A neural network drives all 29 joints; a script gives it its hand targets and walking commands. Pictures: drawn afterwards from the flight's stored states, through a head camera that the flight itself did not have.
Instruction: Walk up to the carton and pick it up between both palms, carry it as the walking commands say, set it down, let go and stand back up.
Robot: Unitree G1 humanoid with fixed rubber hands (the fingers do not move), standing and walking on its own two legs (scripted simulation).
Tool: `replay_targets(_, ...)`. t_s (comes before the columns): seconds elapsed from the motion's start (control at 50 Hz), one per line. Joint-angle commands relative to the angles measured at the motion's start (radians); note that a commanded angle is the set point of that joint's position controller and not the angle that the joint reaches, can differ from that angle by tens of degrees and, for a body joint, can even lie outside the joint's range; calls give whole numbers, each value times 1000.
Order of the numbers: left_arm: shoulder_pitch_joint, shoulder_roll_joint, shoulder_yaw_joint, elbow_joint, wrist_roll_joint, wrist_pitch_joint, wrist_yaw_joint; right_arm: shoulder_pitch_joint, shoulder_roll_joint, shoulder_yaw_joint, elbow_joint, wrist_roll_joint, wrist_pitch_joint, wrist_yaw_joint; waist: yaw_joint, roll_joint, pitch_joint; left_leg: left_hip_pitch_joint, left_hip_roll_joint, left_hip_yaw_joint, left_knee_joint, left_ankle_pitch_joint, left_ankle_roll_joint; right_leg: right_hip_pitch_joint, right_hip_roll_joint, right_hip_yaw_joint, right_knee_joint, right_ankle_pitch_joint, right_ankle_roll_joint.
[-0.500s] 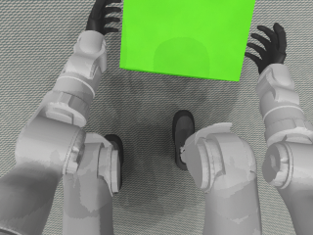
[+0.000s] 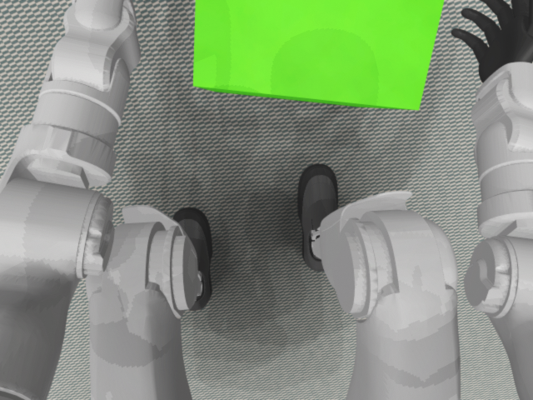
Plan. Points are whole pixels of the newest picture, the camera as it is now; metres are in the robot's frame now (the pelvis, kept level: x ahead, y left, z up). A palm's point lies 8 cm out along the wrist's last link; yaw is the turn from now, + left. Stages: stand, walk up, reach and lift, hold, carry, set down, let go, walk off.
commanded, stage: set down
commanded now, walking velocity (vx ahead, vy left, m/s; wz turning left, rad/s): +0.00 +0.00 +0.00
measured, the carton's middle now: (305, 23) +0.51 -0.11 -0.27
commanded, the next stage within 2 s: let go in 1.30 s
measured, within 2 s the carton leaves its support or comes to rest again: neither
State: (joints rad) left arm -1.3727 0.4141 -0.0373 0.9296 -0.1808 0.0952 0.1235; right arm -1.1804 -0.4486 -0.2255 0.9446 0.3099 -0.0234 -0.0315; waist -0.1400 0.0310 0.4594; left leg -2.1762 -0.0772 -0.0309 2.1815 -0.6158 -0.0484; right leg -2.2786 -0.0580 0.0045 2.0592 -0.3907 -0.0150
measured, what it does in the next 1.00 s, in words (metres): rises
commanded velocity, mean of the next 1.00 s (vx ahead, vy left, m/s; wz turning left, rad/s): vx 0.00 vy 0.00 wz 0.00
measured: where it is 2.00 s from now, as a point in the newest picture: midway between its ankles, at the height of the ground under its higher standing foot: (255, 255)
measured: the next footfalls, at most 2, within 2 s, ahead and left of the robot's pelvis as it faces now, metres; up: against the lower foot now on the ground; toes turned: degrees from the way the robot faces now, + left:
none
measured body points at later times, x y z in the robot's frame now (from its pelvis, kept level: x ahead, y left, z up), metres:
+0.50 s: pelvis +0.01 +0.00 +0.08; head +0.33 -0.05 +0.38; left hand +0.57 +0.10 -0.05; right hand +0.47 -0.33 -0.05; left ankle +0.11 +0.12 -0.35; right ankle +0.16 -0.13 -0.35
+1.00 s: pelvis +0.06 -0.01 +0.20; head +0.33 -0.04 +0.56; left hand +0.56 +0.10 +0.10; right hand +0.45 -0.35 +0.12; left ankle +0.10 +0.12 -0.35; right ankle +0.16 -0.13 -0.35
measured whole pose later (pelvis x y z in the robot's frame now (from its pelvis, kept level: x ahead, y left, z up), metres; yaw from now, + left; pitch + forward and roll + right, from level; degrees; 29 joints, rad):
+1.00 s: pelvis +0.06 -0.01 +0.20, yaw -1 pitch +48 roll +4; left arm -0.86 0.25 0.17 0.70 0.01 0.23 0.04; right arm -0.73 -0.33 -0.33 0.66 0.15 0.17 0.09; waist -0.15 0.02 -0.22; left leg -1.75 -0.04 -0.02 1.42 -0.52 -0.04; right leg -1.86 0.01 0.04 1.37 -0.34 -0.01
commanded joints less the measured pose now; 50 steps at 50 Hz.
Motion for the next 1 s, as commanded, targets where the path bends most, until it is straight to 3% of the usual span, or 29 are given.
replay_targets(0.0, -162, 32, 39, -255, -21, 3, 22, -119, -182, -9, -277, 24, 35, -17, -105, 45, -1889, 509, -4, 90, -193, 181, 38, 1112, 33, -32, -127, 344, 44)
replay_targets(0.04, -148, 38, 34, -231, -38, 47, 20, -110, -186, -16, -308, -6, 89, -32, -123, 24, -1881, 544, -7, 89, -232, 125, 37, 1120, 38, -57, -168, 250, 40)
replay_targets(0.08, -172, 51, 49, -235, -51, 65, 13, -110, -207, -51, -362, -69, 108, -36, -154, -61, -1780, 451, -17, 78, -257, 109, 47, 1150, 47, -59, -173, 287, 43)
replay_targets(0.12, -207, 71, 70, -251, -48, 71, 12, -155, -225, -74, -425, -94, 119, -40, -150, -104, -1732, 438, -16, 70, -275, 83, 55, 1131, 55, -55, -194, 232, 50)
replay_targets(0.22, -241, 140, 151, -233, 11, 87, 37, -206, -205, -68, -417, -88, 150, -28, -44, -59, -1693, 533, -6, 71, -348, 57, 62, 1009, 63, -64, -246, 141, 52)
replay_targets(0.3, -248, 132, 142, -199, 27, 99, 33, -195, -155, -11, -329, -40, 173, -4, 6, -19, -1685, 577, 3, 73, -395, 32, 68, 985, 56, -56, -284, 106, 49)
replay_targets(0.36, -211, 114, 139, -163, 33, 105, 20, -150, -121, 10, -284, -27, 185, 3, 14, -18, -1659, 553, 2, 84, -427, 27, 68, 1011, 58, -33, -336, 82, 51)
replay_targets(0.42, -137, 84, 146, -155, 53, 100, -3, -78, -112, -13, -267, -54, 181, 7, -3, 4, -1644, 519, -6, 90, -464, 57, 62, 1039, 62, -24, -371, 149, 49)
replay_targets(0.5, -8, 35, 175, -174, 93, 77, -42, 90, -108, -103, -217, -151, 154, 16, -79, 22, -1521, 420, -23, 96, -527, 77, 40, 1059, 71, -19, -427, 266, 44)
replay_targets(0.54, 94, -19, 185, -93, 116, 64, -66, 161, -89, -147, -161, -204, 131, 31, -110, 27, -1367, 359, -23, 87, -570, 67, 33, 981, 70, -31, -453, 281, 44)
replay_targets(0.58, 118, -48, 180, -136, 121, 51, -83, 167, -81, -174, -225, -224, 107, 41, -128, 25, -1370, 357, -24, 85, -594, 103, 24, 973, 66, -35, -481, 313, 42)
replay_targets(0.66, 94, -67, 135, -297, 97, 48, -79, 124, -71, -155, -418, -174, 97, 61, -113, 36, -1588, 486, -24, 88, -634, 224, 20, 1073, 64, -49, -526, 425, 42)
replay_targets(0.74, 155, -38, 165, -374, 128, 77, -58, 190, -60, -124, -446, -140, 135, 90, -62, 45, -1656, 612, -25, 90, -720, 256, 19, 1132, 70, -50, -607, 433, 45)
replay_targets(0.76, 169, -27, 184, -378, 141, 84, -56, 193, -62, -126, -466, -140, 143, 95, -58, 20, -1660, 623, -25, 93, -744, 241, 22, 1158, 73, -53, -628, 424, 50)
replay_targets(0.82, 229, -1, 243, -394, 188, 97, -57, 235, -60, -131, -443, -149, 160, 109, -25, 12, -1624, 645, -24, 94, -808, 237, 24, 1198, 79, -45, -691, 414, 51)
replay_targets(0.86, 252, -5, 254, -404, 204, 99, -60, 241, -62, -143, -452, -158, 159, 114, -24, -8, -1615, 676, -19, 84, -850, 241, 25, 1233, 82, -47, -722, 418, 53)
replay_targets(0.9, 273, -15, 259, -404, 207, 95, -68, 257, -47, -134, -439, -157, 160, 118, -7, 12, -1576, 692, -19, 92, -885, 238, 24, 1261, 80, -30, -765, 401, 47)
replay_targets(0.98, 281, -64, 214, -375, 175, 89, -102, 276, -10, -123, -372, -178, 160, 126, -25, 7, -1458, 713, -13, 82, -966, 206, 22, 1292, 79, -25, -847, 356, 43)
